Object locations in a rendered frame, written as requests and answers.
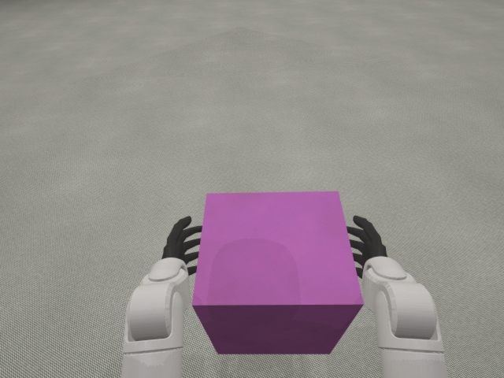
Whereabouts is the robot right hand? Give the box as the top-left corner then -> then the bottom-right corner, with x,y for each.
346,216 -> 387,278

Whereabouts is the robot left forearm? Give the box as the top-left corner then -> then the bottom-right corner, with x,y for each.
121,258 -> 191,378

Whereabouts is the robot left hand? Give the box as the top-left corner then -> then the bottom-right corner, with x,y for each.
162,216 -> 202,275

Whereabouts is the carton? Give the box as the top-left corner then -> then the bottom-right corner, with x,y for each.
192,191 -> 364,354

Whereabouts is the robot right forearm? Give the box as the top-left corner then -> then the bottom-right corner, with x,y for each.
362,257 -> 449,378

